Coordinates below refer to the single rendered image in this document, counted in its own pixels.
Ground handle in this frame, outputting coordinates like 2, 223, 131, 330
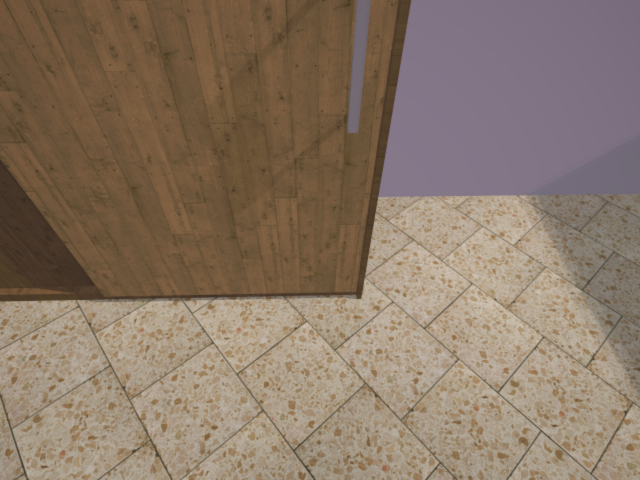
347, 0, 371, 133

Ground wardrobe door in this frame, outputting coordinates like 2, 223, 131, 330
0, 0, 398, 297
0, 160, 96, 288

